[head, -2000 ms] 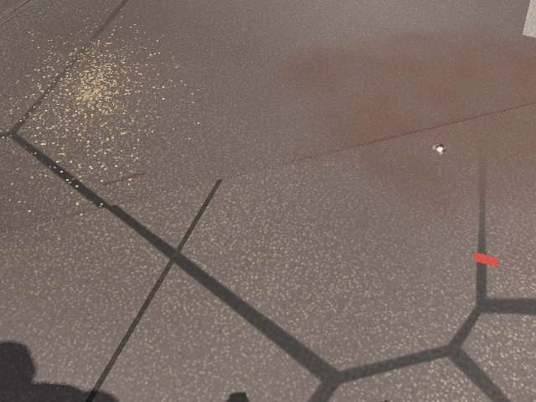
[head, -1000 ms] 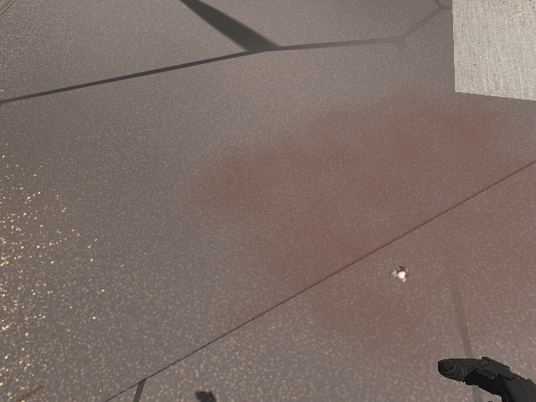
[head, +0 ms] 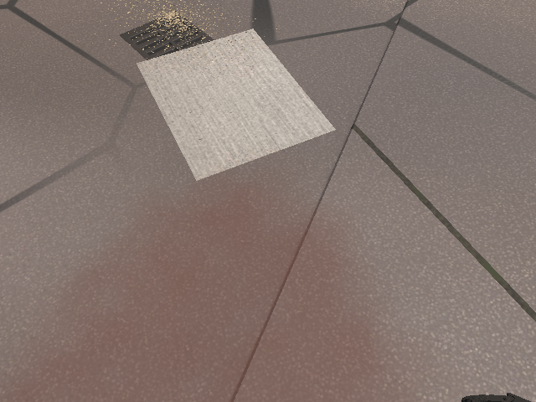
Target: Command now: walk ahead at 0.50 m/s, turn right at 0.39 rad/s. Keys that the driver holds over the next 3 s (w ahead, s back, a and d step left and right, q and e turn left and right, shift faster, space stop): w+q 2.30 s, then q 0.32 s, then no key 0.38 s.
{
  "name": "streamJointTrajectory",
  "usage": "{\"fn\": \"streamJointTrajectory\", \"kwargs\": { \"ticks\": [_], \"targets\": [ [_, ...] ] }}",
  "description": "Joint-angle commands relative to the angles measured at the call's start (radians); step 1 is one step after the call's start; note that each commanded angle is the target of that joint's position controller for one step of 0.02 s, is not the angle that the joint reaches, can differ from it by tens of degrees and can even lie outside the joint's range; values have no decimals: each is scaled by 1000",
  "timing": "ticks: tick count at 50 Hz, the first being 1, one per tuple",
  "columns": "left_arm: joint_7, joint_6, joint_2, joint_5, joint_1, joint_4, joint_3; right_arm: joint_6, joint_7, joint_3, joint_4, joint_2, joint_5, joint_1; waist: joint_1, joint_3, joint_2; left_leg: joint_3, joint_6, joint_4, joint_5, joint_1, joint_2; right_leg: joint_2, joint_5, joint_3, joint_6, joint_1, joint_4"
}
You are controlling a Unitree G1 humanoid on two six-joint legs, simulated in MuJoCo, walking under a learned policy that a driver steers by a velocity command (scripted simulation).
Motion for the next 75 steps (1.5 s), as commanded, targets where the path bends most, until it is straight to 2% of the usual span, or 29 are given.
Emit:
{"fn": "streamJointTrajectory", "kwargs": {
  "ticks": [1,3,5,6,7,8,9,10,11,16,26,30,31,32,33,34,35,37,46,54,57,59,60,61,62,63,65,68,75],
  "targets": [
    [15,-15,150,4,46,-33,30,-30,4,-10,-105,-73,6,-121,3,19,-110,35,36,-98,20,25,-41,-293,551,173,-92,33,-6],
    [18,-23,164,9,10,-32,29,-37,-2,-18,-80,-95,8,-36,-40,10,-129,52,82,-156,-39,179,-68,-304,666,146,-54,23,28],
    [15,-26,177,15,-11,-23,28,-47,-22,-40,-9,-133,10,179,-142,-94,-94,86,133,-234,-83,435,-122,-251,887,66,-20,31,293],
    [12,-29,145,16,-9,-35,17,-55,-35,-52,18,-173,0,327,-204,-199,-50,-48,178,-239,-147,655,4,-210,692,29,-3,-93,535],
    [5,-30,73,-14,93,-58,4,-54,-38,-80,25,-288,-18,416,-175,-318,173,-538,317,-300,-229,897,264,-36,170,-72,56,-387,906],
    [3,-31,112,20,101,-50,5,-40,-19,-75,42,-244,21,364,-129,-285,179,-794,353,-432,-251,870,296,-23,-198,-44,52,-543,998],
    [1,-27,124,36,19,-57,5,-34,-11,-61,23,-176,36,259,-94,-115,66,-663,346,-435,-325,732,265,-99,-118,-47,53,-608,1021],
    [-4,-30,121,40,-71,-73,-1,-38,-5,-49,17,-126,34,216,-100,-46,-19,-532,326,-449,-253,625,216,-139,-57,-60,56,-604,970],
    [-8,-29,109,39,-108,-87,-4,-42,-4,-42,25,-108,28,207,-85,-11,-18,-445,301,-466,-155,561,162,-168,-34,-72,62,-592,910],
    [-15,0,74,45,-154,-114,-24,-65,-8,-50,78,-136,42,286,-64,-30,30,-294,303,-505,113,480,70,-199,13,-121,129,-556,747],
    [-20,-11,52,22,-508,-236,-52,-46,-25,-68,108,-159,30,439,-170,-5,38,-317,252,-428,195,561,40,-162,223,-141,167,-569,345],
    [-4,-31,94,17,-353,-203,-35,-41,-34,-78,80,-188,26,359,-77,-52,43,-366,193,-280,248,500,29,-118,118,-132,120,-268,190],
    [9,-44,133,27,-241,-173,-20,-47,-26,-75,78,-174,34,352,-27,-118,-13,-325,169,-127,230,448,-27,-161,122,-93,88,-88,141],
    [28,-50,212,50,-79,-165,1,-57,-20,-57,47,-109,46,347,36,-264,-136,-228,142,135,19,342,-82,-396,-87,130,29,130,107],
    [32,-31,286,53,-76,-165,21,-51,-22,-46,13,-58,66,442,-19,-325,-339,-100,119,346,-517,66,-222,-597,-217,541,-67,280,-7],
    [27,-18,209,38,-115,-162,14,-32,-31,-54,47,-129,31,439,-48,-221,-208,-86,124,453,-480,-25,-128,-589,-281,574,-80,185,-7],
    [22,-19,121,30,-163,-173,-6,-26,-22,-57,51,-134,20,373,-50,-118,-104,-87,121,458,-382,-20,-94,-534,-207,424,-60,75,-18],
    [18,-29,72,28,-192,-157,-19,-15,-3,-56,42,-107,9,309,-72,-39,-125,-65,98,403,-302,24,-45,-444,56,178,-24,-51,-59],
    [10,-71,89,8,-112,-78,1,14,45,-44,-31,-77,7,111,-84,0,-125,-17,59,205,42,-24,-21,-379,432,-177,-26,-68,-106],
    [30,-42,136,12,-4,-5,19,6,61,-20,-104,-62,-11,-110,-15,81,-89,80,133,-164,76,43,-25,-418,460,-294,16,73,-38],
    [40,-18,176,15,11,17,25,4,42,-28,-86,-76,-29,-58,-40,26,-95,138,178,-207,-78,152,-100,-420,821,-344,33,154,162],
    [38,-4,189,16,9,20,25,-11,16,-52,-6,-110,-36,167,-130,-102,-75,147,221,-264,-89,414,-163,-401,852,-383,54,96,502],
    [36,-4,159,23,-6,4,16,-20,-1,-73,50,-158,-40,331,-202,-186,-22,47,258,-240,-59,696,-87,-372,562,-394,73,-147,807],
    [24,-5,16,46,23,-25,-10,-26,-12,-84,51,-241,-8,344,-130,-241,151,-247,280,-107,293,909,175,-274,-370,-347,96,-467,1139],
    [16,-8,102,14,-16,-106,5,-13,-12,-107,21,-311,30,404,-194,-423,180,-667,483,-250,313,1131,302,-143,-353,-196,144,-725,1300],
    [19,-15,124,12,-156,-122,4,-3,-22,-102,40,-270,33,391,-207,-263,42,-547,453,-325,285,1073,260,-208,-224,-154,139,-874,1283],
    [17,-21,118,23,-184,-105,-5,-7,-30,-72,44,-172,35,269,-119,-72,-67,-355,365,-361,419,775,164,-263,-81,-153,141,-775,1109],
    [-3,31,88,56,-133,-98,-11,-30,-29,-59,54,-152,48,256,-53,-58,-34,-276,326,-401,541,589,93,-275,-102,-157,160,-644,1015],
    [-23,24,50,36,-408,-186,-33,-42,-32,-60,115,-158,47,378,-125,9,18,-229,225,-440,506,548,-25,-213,255,-192,169,-656,562]
  ]
}}
Next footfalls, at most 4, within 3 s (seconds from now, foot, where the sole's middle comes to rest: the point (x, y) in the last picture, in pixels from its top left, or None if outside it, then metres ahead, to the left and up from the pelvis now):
0.12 left None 0.24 0.12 -0.78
0.62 right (328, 378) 0.52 -0.05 -0.78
1.20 left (219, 316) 0.69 0.25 -0.82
1.70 right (187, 213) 1.04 0.41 -0.82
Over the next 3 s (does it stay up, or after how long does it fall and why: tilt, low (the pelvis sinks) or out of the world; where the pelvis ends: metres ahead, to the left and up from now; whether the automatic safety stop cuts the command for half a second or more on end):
stays up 1.04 0.81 -0.04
